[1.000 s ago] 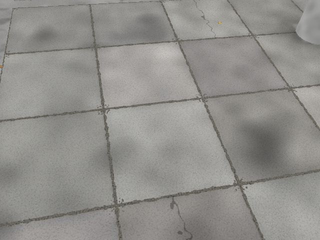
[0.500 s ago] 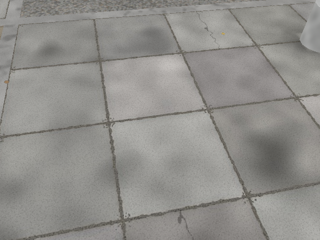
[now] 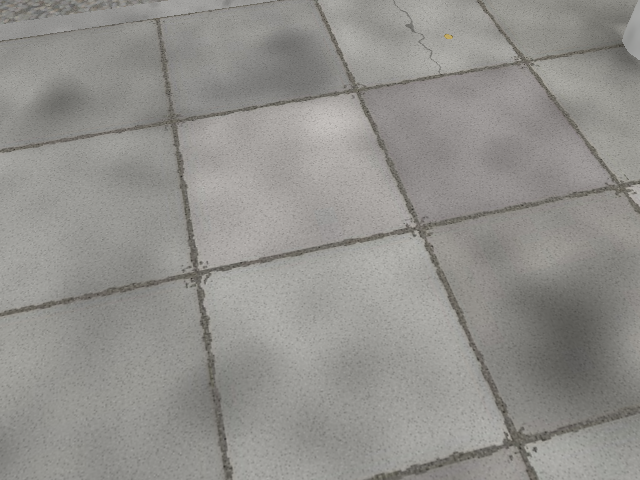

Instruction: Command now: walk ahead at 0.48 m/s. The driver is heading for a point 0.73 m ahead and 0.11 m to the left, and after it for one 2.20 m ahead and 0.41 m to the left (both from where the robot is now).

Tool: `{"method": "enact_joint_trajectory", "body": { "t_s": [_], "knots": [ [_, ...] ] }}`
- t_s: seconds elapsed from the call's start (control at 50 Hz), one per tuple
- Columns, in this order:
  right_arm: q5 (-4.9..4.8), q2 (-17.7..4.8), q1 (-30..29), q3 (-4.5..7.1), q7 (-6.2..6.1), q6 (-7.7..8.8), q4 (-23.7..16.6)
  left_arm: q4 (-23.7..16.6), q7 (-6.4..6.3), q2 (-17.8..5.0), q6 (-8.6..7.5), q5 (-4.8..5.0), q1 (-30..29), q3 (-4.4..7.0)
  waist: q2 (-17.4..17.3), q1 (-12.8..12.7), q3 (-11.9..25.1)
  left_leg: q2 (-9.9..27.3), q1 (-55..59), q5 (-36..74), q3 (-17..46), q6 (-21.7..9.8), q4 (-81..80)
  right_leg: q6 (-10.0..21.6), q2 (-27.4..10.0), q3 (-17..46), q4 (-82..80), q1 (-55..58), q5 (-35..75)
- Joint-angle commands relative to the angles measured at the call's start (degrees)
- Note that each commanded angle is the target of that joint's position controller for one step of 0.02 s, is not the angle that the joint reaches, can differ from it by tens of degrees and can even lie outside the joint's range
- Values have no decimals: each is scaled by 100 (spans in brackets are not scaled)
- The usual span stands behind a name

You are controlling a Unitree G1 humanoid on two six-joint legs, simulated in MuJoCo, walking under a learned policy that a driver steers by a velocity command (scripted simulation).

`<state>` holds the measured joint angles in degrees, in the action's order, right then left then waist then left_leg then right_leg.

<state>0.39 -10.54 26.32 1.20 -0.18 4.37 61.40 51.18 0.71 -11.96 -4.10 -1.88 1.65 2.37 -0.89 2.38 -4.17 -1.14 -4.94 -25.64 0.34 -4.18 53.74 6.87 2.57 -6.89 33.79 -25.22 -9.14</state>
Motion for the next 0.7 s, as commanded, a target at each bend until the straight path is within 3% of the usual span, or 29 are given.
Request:
{"method": "enact_joint_trajectory", "body": {
  "t_s": [0.02, 0.04, 0.08, 0.14, 0.22, 0.28, 0.38, 0.44, 0.46, 0.48, 0.5, 0.52, 0.54, 0.56, 0.58, 0.6, 0.62, 0.64, 0.7],
  "knots": [
    [40, -732, -255, 182, 40, 94, -558, 205, -6, -769, 16, 146, 1213, 233, 296, -513, 546, 350, -3161, 750, 303, -190, 2216, 950, -2154, 3412, -2269, 2665, -1712],
    [47, -602, -372, 177, 56, 88, -565, 237, 0, -561, -42, 111, 1044, 171, 165, -305, 259, 534, -2861, 980, 285, -183, 1867, 766, -1872, 2813, -2421, 2053, -975],
    [180, -399, -236, 157, 126, -56, -520, 421, -38, -311, -138, 102, 1194, 74, 264, -30, 194, 687, -2318, 1063, 266, -71, 1423, 557, -1514, 2042, -2540, 1445, -60],
    [194, -361, -564, 172, 191, -185, -657, 622, -60, -468, -244, 127, 1659, 82, 307, 28, 78, 751, -2610, 1290, 64, 70, 1029, 592, -1369, 1567, -2693, 1427, 651],
    [159, -448, -1706, 166, 217, -224, -1056, 729, -61, -512, -227, 136, 2142, 47, 277, -203, -177, 830, -3344, 2100, -177, 256, 27, 517, -1209, 1226, -2846, 1760, 1209],
    [100, -354, -2347, 100, 227, -196, -1262, 806, -75, -503, -225, 138, 2460, 10, 326, -385, -185, 669, -3210, 2575, -381, 288, -949, 371, -1109, 983, -2760, 2028, 1877],
    [86, -408, -3066, 68, 203, -151, -1538, 998, -158, -558, -177, 63, 2949, -8, 411, -598, -235, 425, -3280, 2448, -530, 94, -1820, 415, -1358, 950, -2444, 3074, 2695],
    [84, -525, -2745, 123, 159, -76, -1513, 1010, -210, -677, -156, 22, 2755, 19, 491, -311, -64, 138, -2580, 1786, -624, -186, -2190, 343, -1478, 819, -1761, 3385, 4259],
    [89, -619, -2231, 177, 114, -48, -1357, 1011, -214, -740, -147, 12, 2680, 37, 544, -90, 206, -54, -1938, 1578, -678, -301, -2302, 277, -1455, 766, -1168, 3380, 4974],
    [113, -730, -1311, 252, 61, 0, -1048, 995, -200, -766, -126, 35, 2566, 43, 447, 303, 662, -188, -867, 1789, -730, -447, -2676, 180, -1302, 621, -161, 3149, 5029],
    [238, -1043, -284, 368, -7, 49, -773, 876, -180, -683, -140, 94, 2483, 6, 264, 689, 1256, 483, 707, 1697, -27, -704, -2707, 89, -1112, 515, 1217, 2062, 3669],
    [366, -1687, 363, 547, -35, 38, -707, 713, -102, -122, -142, 340, 3043, -102, -963, 542, 2134, 2304, 2482, 1146, 2723, -1490, -2981, -214, -146, 109, 3609, -21, 246],
    [147, -1492, 30, 518, 46, -39, -698, 787, -105, -537, -135, 206, 2933, 39, -591, 422, 2134, 2495, 2314, 1204, 3938, -1642, -3681, -132, 151, 881, 4391, -776, -1940],
    [32, -1241, -660, 448, 63, -51, -778, 608, -105, -611, -124, 144, 2388, 92, -331, 128, 1119, 2263, 1436, 949, 2948, -1430, -3805, -87, -244, 1034, 4384, -1146, -1437],
    [27, -847, -1056, 350, 91, -13, -840, 519, -80, -531, -152, 116, 2060, 74, -46, 14, 585, 2032, 625, 1258, 2294, -1254, -4062, -90, -455, 1008, 4055, -1065, -1024],
    [42, -639, -1205, 288, 86, 28, -812, 519, -64, -417, -115, 85, 1968, 82, -25, -166, 303, 1753, 91, 1563, 1782, -1031, -4233, -108, -620, 979, 3710, -841, -827],
    [30, -452, -1210, 225, 65, 61, -722, 531, -36, -324, -33, -5, 2051, 70, -126, -340, 187, 1516, -331, 1886, 1370, -859, -4357, -174, -721, 958, 3428, -542, -729],
    [38, -403, -1101, 200, 55, 103, -646, 571, 5, -205, 44, -35, 2146, 56, -180, -415, 213, 1410, -496, 2135, 1120, -808, -4420, -232, -736, 911, 3292, -347, -672],
    [24, -656, -678, 241, 43, 200, -453, 397, 70, -185, 164, -46, 1766, 64, -186, -467, 106, 1268, -535, 2697, 706, -840, -4598, -384, -820, 723, 2901, -661, -297]
  ]
}}
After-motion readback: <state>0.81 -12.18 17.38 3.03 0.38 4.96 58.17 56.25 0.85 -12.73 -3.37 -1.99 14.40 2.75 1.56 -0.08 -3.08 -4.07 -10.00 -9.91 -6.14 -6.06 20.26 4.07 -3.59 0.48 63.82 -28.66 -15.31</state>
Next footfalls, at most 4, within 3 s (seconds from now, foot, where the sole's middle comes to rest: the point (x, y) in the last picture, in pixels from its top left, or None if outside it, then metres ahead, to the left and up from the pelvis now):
0.50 left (284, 478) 0.45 0.09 -0.76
1.02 right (362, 341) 0.75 -0.09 -0.76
1.44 left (274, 355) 0.72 0.11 -0.76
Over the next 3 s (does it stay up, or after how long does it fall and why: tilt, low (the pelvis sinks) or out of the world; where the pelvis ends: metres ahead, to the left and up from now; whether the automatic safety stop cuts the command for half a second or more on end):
stays up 0.71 0.01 0.03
